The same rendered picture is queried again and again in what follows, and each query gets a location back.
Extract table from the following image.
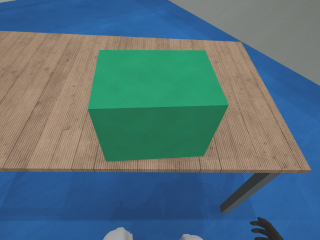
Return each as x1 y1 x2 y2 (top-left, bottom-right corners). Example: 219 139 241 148
0 31 311 213

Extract robot left thigh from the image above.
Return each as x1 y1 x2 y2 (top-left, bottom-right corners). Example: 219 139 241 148
103 229 133 240

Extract robot right hand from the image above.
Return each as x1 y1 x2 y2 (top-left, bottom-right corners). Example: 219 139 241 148
250 217 284 240

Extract carton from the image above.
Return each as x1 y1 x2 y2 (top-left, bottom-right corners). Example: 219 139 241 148
88 50 229 162

